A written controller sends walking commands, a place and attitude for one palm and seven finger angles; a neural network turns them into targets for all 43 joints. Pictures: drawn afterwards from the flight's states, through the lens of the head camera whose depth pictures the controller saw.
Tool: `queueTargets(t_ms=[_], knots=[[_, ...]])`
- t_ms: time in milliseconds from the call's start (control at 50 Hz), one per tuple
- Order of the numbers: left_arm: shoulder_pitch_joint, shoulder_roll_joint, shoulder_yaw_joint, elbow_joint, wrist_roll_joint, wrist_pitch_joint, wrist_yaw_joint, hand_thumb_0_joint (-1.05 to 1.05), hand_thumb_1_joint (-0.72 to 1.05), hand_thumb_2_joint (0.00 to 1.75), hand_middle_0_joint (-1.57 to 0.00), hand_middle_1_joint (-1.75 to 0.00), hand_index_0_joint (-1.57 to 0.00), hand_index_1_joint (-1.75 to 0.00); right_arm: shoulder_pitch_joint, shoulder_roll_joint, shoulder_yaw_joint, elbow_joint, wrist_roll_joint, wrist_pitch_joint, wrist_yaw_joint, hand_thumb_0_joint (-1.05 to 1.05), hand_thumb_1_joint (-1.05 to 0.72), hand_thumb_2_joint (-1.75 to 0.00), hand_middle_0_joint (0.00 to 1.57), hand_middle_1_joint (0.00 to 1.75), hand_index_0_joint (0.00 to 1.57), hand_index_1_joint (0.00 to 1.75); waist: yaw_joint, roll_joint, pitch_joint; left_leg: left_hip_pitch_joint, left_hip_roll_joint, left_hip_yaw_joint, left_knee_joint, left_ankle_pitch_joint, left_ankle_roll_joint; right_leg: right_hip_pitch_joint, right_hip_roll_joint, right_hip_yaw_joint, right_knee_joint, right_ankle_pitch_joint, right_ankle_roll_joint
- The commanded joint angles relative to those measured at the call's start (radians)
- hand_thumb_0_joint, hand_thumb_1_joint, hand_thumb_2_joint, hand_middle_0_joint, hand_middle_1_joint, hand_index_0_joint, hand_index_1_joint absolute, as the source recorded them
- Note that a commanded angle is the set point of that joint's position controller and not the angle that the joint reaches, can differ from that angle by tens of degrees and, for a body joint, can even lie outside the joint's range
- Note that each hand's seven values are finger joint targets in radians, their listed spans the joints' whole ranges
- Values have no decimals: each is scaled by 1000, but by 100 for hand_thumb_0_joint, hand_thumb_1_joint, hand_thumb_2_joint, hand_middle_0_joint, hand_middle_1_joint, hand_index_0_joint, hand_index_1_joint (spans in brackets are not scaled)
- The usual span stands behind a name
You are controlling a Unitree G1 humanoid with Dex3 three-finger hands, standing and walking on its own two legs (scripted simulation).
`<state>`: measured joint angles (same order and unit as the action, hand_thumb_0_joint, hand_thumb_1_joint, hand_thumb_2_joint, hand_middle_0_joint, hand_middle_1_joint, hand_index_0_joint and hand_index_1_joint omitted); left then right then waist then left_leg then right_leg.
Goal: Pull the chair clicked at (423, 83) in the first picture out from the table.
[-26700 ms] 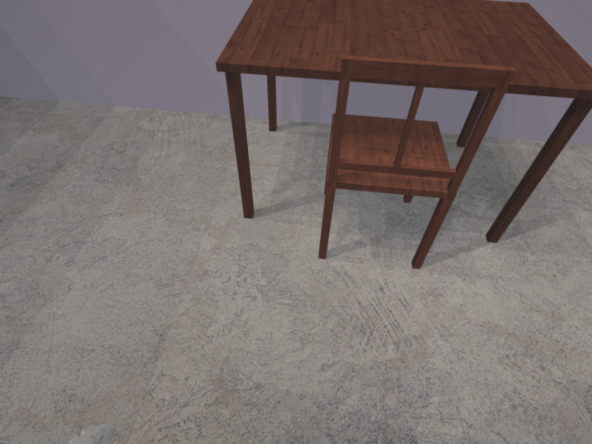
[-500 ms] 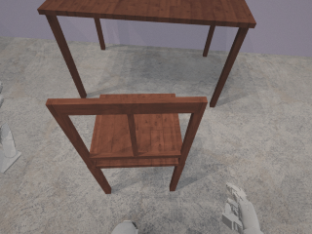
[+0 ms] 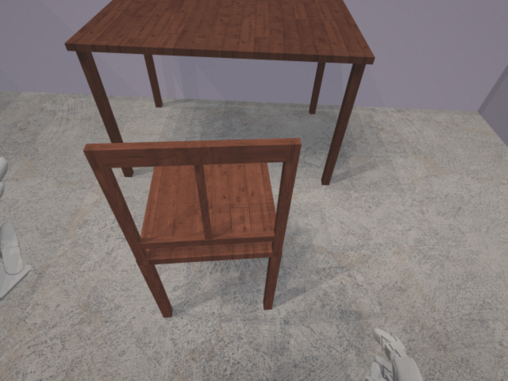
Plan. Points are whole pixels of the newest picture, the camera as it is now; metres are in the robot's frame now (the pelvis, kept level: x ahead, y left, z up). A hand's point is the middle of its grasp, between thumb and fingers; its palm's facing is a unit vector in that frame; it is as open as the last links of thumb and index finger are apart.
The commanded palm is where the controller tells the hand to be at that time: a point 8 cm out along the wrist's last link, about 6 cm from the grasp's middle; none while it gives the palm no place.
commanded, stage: stop stepping back and stand still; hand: left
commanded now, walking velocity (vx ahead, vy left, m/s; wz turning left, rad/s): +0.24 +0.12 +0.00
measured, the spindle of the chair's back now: (204, 204) +0.52 +0.15 -0.10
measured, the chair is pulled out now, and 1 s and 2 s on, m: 0.56 0.56 0.56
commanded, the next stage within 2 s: let the arm hang, fingers relaxed in 0.46 s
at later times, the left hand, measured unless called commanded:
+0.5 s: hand out of the picture +0.16 +0.27 +0.17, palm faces +0.48 -0.77 -0.43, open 7.4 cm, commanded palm +0.11 +0.30 +0.18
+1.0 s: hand out of the picture -0.02 +0.19 -0.17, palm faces +0.08 -0.98 -0.20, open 6.9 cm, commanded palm none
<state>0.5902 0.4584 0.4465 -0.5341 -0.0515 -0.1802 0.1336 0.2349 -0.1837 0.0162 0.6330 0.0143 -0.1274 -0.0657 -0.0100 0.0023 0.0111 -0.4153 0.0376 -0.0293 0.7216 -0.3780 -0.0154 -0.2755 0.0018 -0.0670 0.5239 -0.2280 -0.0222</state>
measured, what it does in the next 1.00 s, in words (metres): steps on the spot: left foot, then right foot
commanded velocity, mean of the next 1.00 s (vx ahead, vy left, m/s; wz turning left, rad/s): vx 0.05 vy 0.01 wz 0.00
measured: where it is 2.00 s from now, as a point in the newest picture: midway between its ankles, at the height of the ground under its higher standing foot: outside the picture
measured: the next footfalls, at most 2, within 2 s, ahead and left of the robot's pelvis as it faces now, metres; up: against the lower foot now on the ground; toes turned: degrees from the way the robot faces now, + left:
left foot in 0.14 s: +0.02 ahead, +0.11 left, +0.00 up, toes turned +2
right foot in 0.34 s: +0.02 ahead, -0.11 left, +0.00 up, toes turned -1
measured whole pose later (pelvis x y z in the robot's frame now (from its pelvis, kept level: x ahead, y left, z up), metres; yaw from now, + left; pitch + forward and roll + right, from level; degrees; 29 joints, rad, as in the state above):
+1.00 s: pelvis -0.03 +0.01 +0.01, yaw +3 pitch -1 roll -1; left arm 0.30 0.20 0.01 0.95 0.01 0.04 0.02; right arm 0.31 -0.18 0.01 0.99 -0.02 0.01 -0.02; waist 0.00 -0.02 0.06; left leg -0.23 -0.02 -0.01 0.48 -0.23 0.03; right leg -0.19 -0.01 -0.08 0.44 -0.23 -0.01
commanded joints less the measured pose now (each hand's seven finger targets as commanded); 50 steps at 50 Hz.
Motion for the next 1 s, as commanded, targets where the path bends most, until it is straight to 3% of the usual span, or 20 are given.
queueTargets(t_ms=[0,80,140,160,180,200,240,260,320,360,400,520,540,580,660,680,740,800,860,980], knots=[[-155,139,81,-80,-1,-22,38,0,90,90,-20,-30,-20,-30,-81,-133,-50,-119,-1,-22,-19,0,-90,-90,20,30,20,30,-40,-186,-11,135,-35,25,234,-63,26,-287,-303,286,-383,-484,-100],[-179,131,62,-85,25,-48,45,0,90,90,-20,-30,-20,-30,-90,-147,-54,-129,-4,-50,-36,0,-90,-90,20,30,20,30,-21,-78,33,151,-36,55,-282,-83,62,-114,-198,175,-293,-409,-38],[-100,143,78,-181,43,-66,43,0,90,90,-20,-30,-20,-30,-53,-175,-79,-142,1,-71,-18,0,-90,-90,20,30,20,30,11,169,-75,157,111,-98,-473,-7,122,24,-34,36,65,-181,23],[-94,145,89,-182,33,-71,40,0,90,90,-20,-30,-20,-30,-81,-155,-66,-144,1,-69,-14,0,-90,-90,20,30,20,30,2,318,-52,43,178,-239,-570,-302,144,11,-26,17,171,-251,33],[-121,175,119,-182,49,-70,36,0,90,90,-20,-30,-20,-30,-85,-141,-68,-148,0,-74,-13,0,-90,-90,20,30,20,30,-4,387,-8,-91,213,-297,-641,-463,178,38,-5,14,319,-214,38],[-146,156,109,-182,49,-72,34,0,90,90,-20,-30,-20,-30,-88,-132,-72,-153,-4,-76,-13,0,-90,-90,20,30,20,30,-11,331,51,-175,208,-280,-614,-400,192,59,-9,27,373,-184,38],[-112,146,104,-124,42,-82,33,0,90,90,-20,-30,-20,-30,-66,-141,-67,-128,9,-83,-7,0,-90,-90,20,30,20,30,10,118,60,-98,169,-179,-469,-193,153,79,-30,13,61,-179,30],[-95,136,99,-112,35,-82,30,0,90,90,-20,-30,-20,-30,-55,-155,-68,-121,10,-85,-8,0,-90,-90,20,30,20,30,9,71,27,-30,139,-148,-397,-119,126,113,-23,-5,-93,-107,27],[-124,151,116,-85,22,-97,29,0,90,90,-20,-30,-20,-30,-56,-158,-68,-104,-2,-83,-13,0,-90,-90,20,30,20,30,-26,84,-22,-5,54,-73,-300,-74,81,148,-91,115,-175,-31,-25],[-128,114,79,-82,19,-86,25,0,90,90,-20,-30,-20,-30,-50,-161,-82,-108,7,-79,-9,0,-90,-90,20,30,20,30,-19,-32,-18,46,8,-37,-239,-99,73,44,-118,233,-229,-211,-39],[-129,109,67,-70,9,-74,26,0,90,90,-20,-30,-20,-30,-56,-154,-74,-104,7,-72,-7,0,-90,-90,20,30,20,30,-24,-84,-13,100,0,-13,-203,-2,66,15,-162,265,-264,-160,-60],[-162,120,71,-100,15,-78,32,0,90,90,-20,-30,-20,-30,-105,-145,-57,-120,5,-68,-13,0,-90,-90,20,30,20,30,-5,53,-37,152,69,-82,-362,212,74,118,-79,135,-154,107,3],[-152,-129,-321,644,114,95,-100,0,90,90,-20,-30,-20,-30,-67,-248,-102,104,-20,-61,76,0,-90,-90,20,30,20,30,-43,43,10,112,67,-96,-206,514,82,-31,-103,47,70,320,-3],[-140,-243,-349,701,92,191,-116,0,90,90,-20,-30,-20,-30,-2,-122,-70,88,-26,27,67,0,-90,-90,20,30,20,30,1,-1,-96,132,88,-94,-245,576,85,25,-69,37,38,197,8],[-249,-164,-368,927,88,185,-112,0,90,90,-20,-30,-20,-30,-3,-137,-57,80,-38,80,61,0,-90,-90,20,30,20,30,6,-208,-114,140,21,-79,-185,481,68,119,-137,118,-36,322,-42],[-279,-152,-376,984,85,189,-110,0,90,90,-20,-30,-20,-30,1,-138,-57,93,-36,91,60,0,-90,-90,20,30,20,30,-2,-197,-99,163,8,-65,-187,457,58,106,-154,118,-42,325,-61],[-303,-139,-405,1155,73,197,-108,0,90,90,-20,-30,-20,-30,-16,-136,-37,155,-37,104,54,0,-90,-90,20,30,20,30,7,29,-51,192,33,-89,-269,460,61,91,-112,112,-62,193,-31],[-279,-139,-421,1306,68,195,-108,0,90,90,-20,-30,-20,-30,-2,-126,-24,218,-31,108,48,0,-90,-90,20,30,20,30,15,108,-7,169,38,-90,-312,363,63,116,-97,107,-116,105,-18],[-252,-182,-410,1368,69,194,-102,0,90,90,-20,-30,-20,-30,48,-90,-28,260,-38,111,41,0,-90,-90,20,30,20,30,12,223,-48,185,43,-91,-344,269,65,142,-90,83,-133,65,-26],[-255,-186,-434,1470,64,195,-108,0,90,90,-20,-30,-20,-30,120,-90,-34,317,-29,122,40,0,-90,-90,20,30,20,30,10,16,58,129,53,-106,-395,108,77,100,-91,75,-176,-15,-28]])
